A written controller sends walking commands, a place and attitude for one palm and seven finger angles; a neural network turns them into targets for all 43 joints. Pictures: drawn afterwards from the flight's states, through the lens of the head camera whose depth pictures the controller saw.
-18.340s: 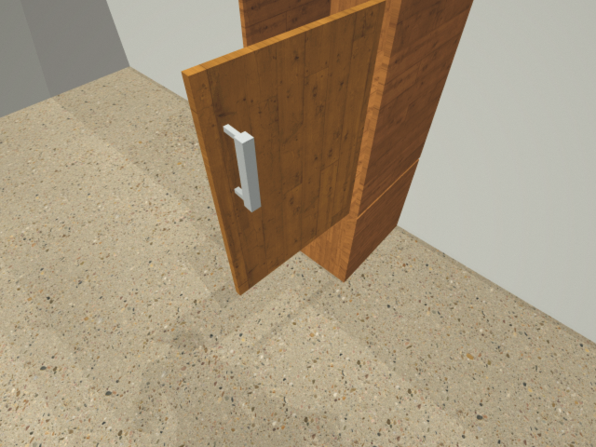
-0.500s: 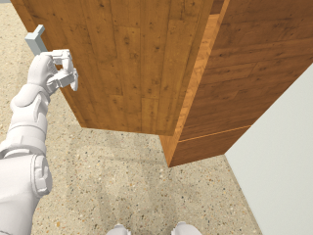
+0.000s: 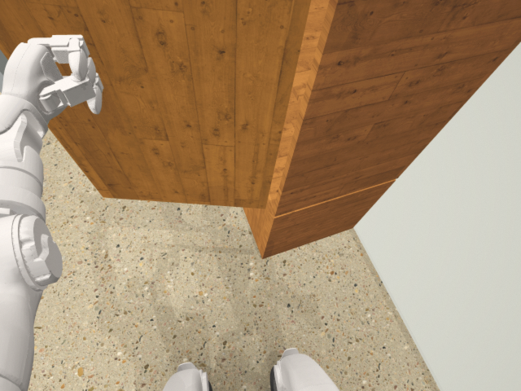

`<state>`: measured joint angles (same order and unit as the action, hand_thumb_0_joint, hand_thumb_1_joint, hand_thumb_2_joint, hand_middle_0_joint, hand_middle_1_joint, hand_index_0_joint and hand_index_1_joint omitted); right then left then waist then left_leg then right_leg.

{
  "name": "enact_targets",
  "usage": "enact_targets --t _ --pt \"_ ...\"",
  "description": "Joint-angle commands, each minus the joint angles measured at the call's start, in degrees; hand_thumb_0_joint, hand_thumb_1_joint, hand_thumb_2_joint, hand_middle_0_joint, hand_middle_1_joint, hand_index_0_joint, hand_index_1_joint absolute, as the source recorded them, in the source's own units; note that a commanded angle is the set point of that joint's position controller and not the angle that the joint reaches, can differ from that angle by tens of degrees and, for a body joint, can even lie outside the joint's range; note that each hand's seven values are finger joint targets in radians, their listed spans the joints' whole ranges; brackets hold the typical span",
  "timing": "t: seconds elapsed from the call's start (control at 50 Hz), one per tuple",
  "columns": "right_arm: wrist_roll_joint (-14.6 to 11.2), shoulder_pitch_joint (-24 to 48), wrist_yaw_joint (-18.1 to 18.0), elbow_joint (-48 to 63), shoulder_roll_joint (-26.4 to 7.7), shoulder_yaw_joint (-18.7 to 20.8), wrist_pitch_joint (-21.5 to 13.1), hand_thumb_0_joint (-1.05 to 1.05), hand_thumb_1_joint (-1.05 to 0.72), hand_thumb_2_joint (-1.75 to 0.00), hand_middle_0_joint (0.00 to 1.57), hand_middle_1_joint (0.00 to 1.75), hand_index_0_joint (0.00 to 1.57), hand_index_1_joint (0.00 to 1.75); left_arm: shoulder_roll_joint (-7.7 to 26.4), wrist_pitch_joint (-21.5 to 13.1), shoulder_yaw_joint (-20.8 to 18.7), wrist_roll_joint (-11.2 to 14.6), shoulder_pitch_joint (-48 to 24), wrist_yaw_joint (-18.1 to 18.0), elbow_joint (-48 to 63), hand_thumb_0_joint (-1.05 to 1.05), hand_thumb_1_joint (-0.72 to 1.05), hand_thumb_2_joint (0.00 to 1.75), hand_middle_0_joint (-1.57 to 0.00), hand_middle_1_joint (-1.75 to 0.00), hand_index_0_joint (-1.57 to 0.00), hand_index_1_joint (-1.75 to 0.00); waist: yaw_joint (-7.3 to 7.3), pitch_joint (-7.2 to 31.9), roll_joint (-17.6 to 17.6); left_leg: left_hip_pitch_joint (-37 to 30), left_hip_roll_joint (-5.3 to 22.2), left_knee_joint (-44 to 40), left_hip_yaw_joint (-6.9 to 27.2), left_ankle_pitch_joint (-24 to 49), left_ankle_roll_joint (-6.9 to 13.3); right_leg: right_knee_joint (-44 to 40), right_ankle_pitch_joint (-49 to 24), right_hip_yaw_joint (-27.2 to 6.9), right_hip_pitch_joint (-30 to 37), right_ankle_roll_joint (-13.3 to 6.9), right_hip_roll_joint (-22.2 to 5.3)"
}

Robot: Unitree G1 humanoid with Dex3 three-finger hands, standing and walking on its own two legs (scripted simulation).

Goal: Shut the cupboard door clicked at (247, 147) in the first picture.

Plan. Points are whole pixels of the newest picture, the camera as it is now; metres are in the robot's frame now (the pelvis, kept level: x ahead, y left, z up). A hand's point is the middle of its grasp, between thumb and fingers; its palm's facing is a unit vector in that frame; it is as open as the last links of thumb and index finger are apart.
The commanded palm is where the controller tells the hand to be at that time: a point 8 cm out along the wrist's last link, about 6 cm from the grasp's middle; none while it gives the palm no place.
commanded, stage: push the door shut along its arc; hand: left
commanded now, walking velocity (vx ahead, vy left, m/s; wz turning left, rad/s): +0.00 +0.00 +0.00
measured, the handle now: (16, 73) +0.56 +0.27 +0.12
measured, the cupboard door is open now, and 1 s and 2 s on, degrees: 67 55 55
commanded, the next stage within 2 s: pull the fist back off the door in 0.40 s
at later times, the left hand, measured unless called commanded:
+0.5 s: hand (104, 69) +0.55 +0.15 +0.14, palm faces -0.32 -0.95 -0.01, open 3.5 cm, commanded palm +0.58 +0.17 +0.13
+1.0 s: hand (123, 62) +0.56 +0.12 +0.14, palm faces +0.14 -0.99 +0.02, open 3.1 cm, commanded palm +0.51 +0.17 +0.13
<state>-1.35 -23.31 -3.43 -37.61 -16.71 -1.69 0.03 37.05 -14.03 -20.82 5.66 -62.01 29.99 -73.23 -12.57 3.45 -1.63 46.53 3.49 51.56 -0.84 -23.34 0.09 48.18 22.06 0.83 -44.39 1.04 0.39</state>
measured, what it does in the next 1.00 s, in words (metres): stands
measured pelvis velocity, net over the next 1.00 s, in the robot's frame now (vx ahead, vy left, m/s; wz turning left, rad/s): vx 0.02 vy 0.00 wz -0.02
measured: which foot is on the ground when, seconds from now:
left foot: down 0.00-1.00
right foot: down 0.00-1.00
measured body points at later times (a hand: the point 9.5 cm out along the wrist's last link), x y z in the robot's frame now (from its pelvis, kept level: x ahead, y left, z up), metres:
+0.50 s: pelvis -0.01 +0.01 -0.02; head +0.14 +0.03 +0.41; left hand +0.56 +0.20 +0.14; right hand -0.03 -0.27 -0.11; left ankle +0.01 +0.12 -0.69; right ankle +0.00 -0.13 -0.69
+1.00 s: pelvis +0.02 +0.00 +0.00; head +0.12 +0.00 +0.44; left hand +0.55 +0.18 +0.14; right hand -0.05 -0.24 -0.11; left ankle +0.01 +0.12 -0.69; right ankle +0.00 -0.13 -0.69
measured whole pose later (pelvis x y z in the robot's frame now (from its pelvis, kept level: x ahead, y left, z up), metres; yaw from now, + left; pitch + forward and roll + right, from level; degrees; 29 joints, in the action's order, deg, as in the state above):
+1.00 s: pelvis +0.02 +0.00 +0.00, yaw -1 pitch +19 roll -2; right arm 2.9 -30.1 3.0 -38.0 -13.9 -0.1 0.8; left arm 22.2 -17.2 -24.4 -0.2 -58.6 -3.9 -66.9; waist -12.1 7.0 -3.9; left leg 45.0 4.2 49.9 -1.7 -24.2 0.0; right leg 45.8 22.0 -0.2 -43.1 1.1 1.2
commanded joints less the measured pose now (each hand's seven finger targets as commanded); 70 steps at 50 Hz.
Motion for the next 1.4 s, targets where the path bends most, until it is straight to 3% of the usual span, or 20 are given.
enact_targets --t 0.0,0.16,0.24,0.32,0.44,0.48,0.5,0.56,0.62,0.66,0.7,0.74,0.8,0.84,0.94,1.0,1.04,1.16,1.28,1.38 --pt "0.23 -9.35 -1.01 2.16 -10.82 3.93 -1.52 0.00 -0.90 -0.90 0.20 0.30 0.20 0.30 13.14 -2.12 0.38 2.09 -33.76 0.72 11.66 0.00 0.90 0.90 -1.30 -1.50 -1.30 -1.50 -2.46 27.38 -6.32 -21.90 -2.37 -2.52 2.64 20.30 2.06 -5.65 -19.11 0.36 5.39 -1.54 2.23" --pt "0.83 -9.93 -0.98 0.14 -11.03 3.87 -2.27 0.00 -0.90 -0.90 0.20 0.30 0.20 0.30 9.91 -1.35 3.64 2.37 -39.93 0.80 11.61 0.00 0.90 0.90 -1.30 -1.50 -1.30 -1.50 -3.60 29.47 -10.55 -25.84 -2.01 -0.51 3.87 23.72 1.60 -4.20 -18.30 1.49 -0.09 -2.10 2.77" --pt "1.02 -10.26 -1.11 -0.56 -11.06 3.71 -3.05 0.00 -0.90 -0.90 0.20 0.30 0.20 0.30 7.50 -1.10 5.07 2.55 -42.81 0.49 11.15 0.00 0.90 0.90 -1.30 -1.50 -1.30 -1.50 -4.90 29.25 -10.77 -27.01 -1.81 0.07 4.29 24.35 1.80 -3.58 -17.16 2.20 -2.95 -2.25 3.04" --pt "1.07 -10.29 -1.06 -0.72 -11.49 3.50 -3.44 0.00 -0.90 -0.90 0.20 0.30 0.20 0.30 10.22 -0.18 3.91 1.93 -44.68 0.54 9.29 0.00 0.90 0.90 -1.30 -1.50 -1.30 -1.50 -5.13 29.63 -8.86 -24.10 -1.85 0.64 4.26 21.59 1.91 -3.41 -15.81 1.97 -2.41 -2.08 3.08" --pt "1.32 -10.41 -1.21 -1.44 -11.50 3.07 -4.49 0.00 -0.90 -0.90 0.20 0.30 0.20 0.30 6.63 -0.30 6.88 1.78 -48.87 0.22 9.10 0.00 0.90 0.90 -1.30 -1.50 -1.30 -1.50 -6.32 29.94 -12.48 -26.18 -1.59 1.64 4.83 21.70 1.79 -2.05 -13.12 3.04 -7.60 -2.46 3.37" --pt "1.17 -10.40 -1.25 -2.00 -11.59 3.00 -4.66 0.00 -0.90 -0.90 0.20 0.30 0.20 0.30 5.29 0.24 8.00 1.35 -49.35 0.25 6.56 0.00 0.90 0.90 -1.30 -1.50 -1.30 -1.50 -7.31 28.06 -10.86 -24.94 -1.16 1.88 5.34 20.07 1.80 -1.97 -11.72 3.11 -9.65 -2.29 3.32" --pt "1.69 -13.71 -0.59 -0.16 -9.23 2.20 -4.93 0.00 -0.90 -0.90 0.20 0.30 0.20 0.30 8.33 2.23 -4.65 4.78 -50.97 -11.20 6.71 0.00 0.90 0.90 -1.30 -1.50 -1.30 -1.50 -4.25 29.42 -12.78 -19.73 -0.75 0.36 6.52 18.22 1.16 -3.02 -11.15 2.30 -6.07 -2.01 2.43" --pt "3.33 -15.18 2.08 0.48 -9.22 3.11 -4.91 0.00 -0.90 -0.90 0.20 0.30 0.20 0.30 3.54 3.47 -3.56 1.50 -46.20 -23.93 6.57 0.00 0.90 0.90 -1.30 -1.50 -1.30 -1.50 -4.46 32.83 -8.29 -20.02 -0.72 0.21 7.08 20.67 0.68 -1.78 -12.53 3.22 -4.46 -0.96 2.23" --pt "5.75 -16.86 4.86 0.94 -8.35 3.31 -4.02 0.00 -0.90 -0.90 0.20 0.30 0.20 0.30 2.13 0.76 -3.38 -4.95 -45.40 -35.24 11.92 0.00 0.90 0.90 -1.30 -1.50 -1.30 -1.50 -3.13 34.70 -10.72 -20.42 -1.12 1.28 6.35 24.27 0.38 -0.80 -13.92 3.43 -4.35 -0.92 2.30" --pt "6.86 -17.54 6.41 1.14 -8.09 3.80 -3.44 0.00 -0.90 -0.90 0.20 0.30 0.20 0.30 2.05 -2.80 -1.88 -10.46 -42.17 -39.46 15.35 0.00 0.90 0.90 -1.30 -1.50 -1.30 -1.50 -2.36 36.38 -12.90 -23.54 -0.82 1.70 6.27 28.20 -0.08 -0.13 -14.85 3.66 -5.16 -1.26 2.48" --pt "6.87 -17.72 7.39 0.87 -8.10 4.42 -2.48 0.00 -0.90 -0.90 0.20 0.30 0.20 0.30 -1.13 -4.43 1.66 -12.47 -40.66 -39.43 15.42 0.00 0.90 0.90 -1.30 -1.50 -1.30 -1.50 -2.92 35.61 -12.52 -25.29 -0.63 0.83 5.84 28.56 -0.26 -1.23 -15.53 3.56 -3.98 -1.61 2.75" --pt "6.23 -18.20 7.24 0.85 -8.76 4.78 -1.35 0.00 -0.90 -0.90 0.20 0.30 0.20 0.30 0.09 -4.06 0.59 -11.37 -38.20 -37.26 12.81 0.00 0.90 0.90 -1.30 -1.50 -1.30 -1.50 -3.05 34.37 -9.20 -23.79 -0.98 -0.75 5.23 26.02 0.13 -2.73 -16.52 3.25 0.34 -1.75 3.03" --pt "4.67 -16.75 6.29 2.00 -8.69 4.98 -0.15 0.00 -0.90 -0.90 0.20 0.30 0.20 0.30 1.34 -2.72 -1.71 -7.59 -36.35 -33.86 12.86 0.00 0.90 0.90 -1.30 -1.50 -1.30 -1.50 -1.36 34.64 -6.49 -21.60 -1.72 -3.20 3.52 23.38 0.59 -4.70 -19.36 2.23 7.20 -1.68 3.17" --pt "4.41 -16.22 5.78 2.45 -8.19 4.81 -0.16 0.00 -0.90 -0.90 0.20 0.30 0.20 0.30 2.62 -3.85 -3.81 -5.70 -35.18 -33.25 16.74 0.00 0.90 0.90 -1.30 -1.50 -1.30 -1.50 0.41 35.08 -8.73 -23.07 -1.94 -3.92 2.92 24.97 0.50 -4.99 -21.46 2.01 9.68 -1.81 3.19" --pt "4.29 -15.01 5.92 3.43 -6.94 5.22 -0.53 0.00 -0.90 -0.90 0.20 0.30 0.20 0.30 1.28 -8.67 -5.63 -5.22 -20.56 -34.62 21.05 0.00 0.90 0.90 -1.30 -1.50 -1.30 -1.50 3.80 31.76 -4.19 -22.02 -2.39 -4.98 0.99 29.10 0.87 -5.43 -28.45 1.83 16.02 -1.69 3.33" --pt "3.71 -14.05 6.40 3.23 -6.79 5.76 0.04 0.00 -0.90 -0.90 0.20 0.30 0.20 0.30 -4.71 -7.48 -1.48 -5.75 -12.97 -33.53 17.44 0.00 0.90 0.90 -1.30 -1.50 -1.30 -1.50 3.29 24.88 1.17 -18.63 -2.49 -6.67 -0.33 25.76 1.24 -6.89 -28.85 1.79 16.60 -1.35 3.08" --pt "2.85 -13.09 6.19 4.11 -6.94 6.31 0.52 0.00 -0.90 -0.90 0.20 0.30 0.20 0.30 -6.77 -6.20 -0.51 -4.38 -8.59 -32.15 18.74 0.00 0.90 0.90 -1.30 -1.50 -1.30 -1.50 4.17 24.15 1.46 -19.69 -2.76 -7.82 -1.23 25.49 1.30 -7.95 -29.54 1.74 18.97 -1.44 2.95" --pt "1.41 -7.54 4.83 4.72 -5.84 6.38 -0.15 0.00 -0.90 -0.90 0.20 0.30 0.20 0.30 -13.47 -7.87 4.60 0.49 -12.64 -30.59 32.94 0.00 0.90 0.90 -1.30 -1.50 -1.30 -1.50 4.18 24.60 -2.72 -26.32 -3.18 -8.71 -1.09 23.73 1.35 -9.53 -28.17 1.25 18.78 -1.44 2.66" --pt "1.14 -3.75 4.01 2.88 -5.28 6.28 -1.60 0.00 -0.90 -0.90 0.20 0.30 0.20 0.30 -17.15 -10.25 9.82 -1.02 -13.52 -32.47 37.00 0.00 0.90 0.90 -1.30 -1.50 -1.30 -1.50 3.81 24.58 -4.81 -30.12 -2.95 -8.56 0.34 22.40 0.80 -8.46 -24.60 1.68 15.19 -1.56 2.09" --pt "0.93 -2.06 3.20 1.78 -5.57 5.30 -1.36 0.00 -0.90 -0.90 0.20 0.30 0.20 0.30 -15.03 -6.92 7.99 -1.90 -16.22 -34.33 26.30 0.00 0.90 0.90 -1.30 -1.50 -1.30 -1.50 3.44 18.46 1.19 -23.39 -3.62 -10.44 0.53 14.31 0.91 -9.57 -19.36 1.43 14.95 -1.34 1.43"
